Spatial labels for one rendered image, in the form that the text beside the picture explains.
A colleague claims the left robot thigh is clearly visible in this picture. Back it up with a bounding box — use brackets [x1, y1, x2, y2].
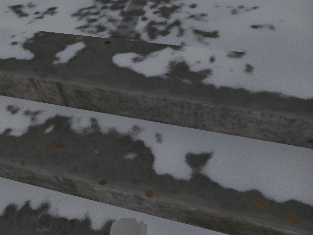
[110, 217, 148, 235]

